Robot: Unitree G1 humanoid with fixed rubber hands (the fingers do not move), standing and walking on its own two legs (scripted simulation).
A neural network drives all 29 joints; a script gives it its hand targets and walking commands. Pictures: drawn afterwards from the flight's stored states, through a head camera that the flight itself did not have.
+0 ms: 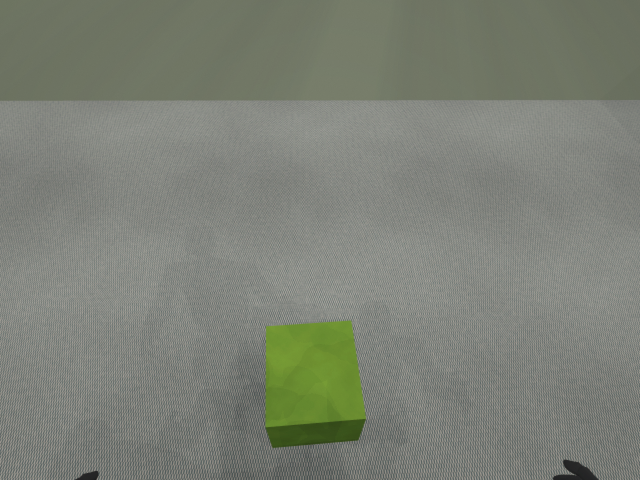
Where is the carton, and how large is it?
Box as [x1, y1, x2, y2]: [265, 321, 365, 447]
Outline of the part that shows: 350,321 266,326 265,426 272,447 358,439 365,419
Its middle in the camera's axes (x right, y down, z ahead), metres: -0.02 +0.43 +1.13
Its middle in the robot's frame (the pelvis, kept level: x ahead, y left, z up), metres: +0.47 +0.02 -0.67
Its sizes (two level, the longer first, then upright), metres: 0.273 0.250 0.219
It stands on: the floor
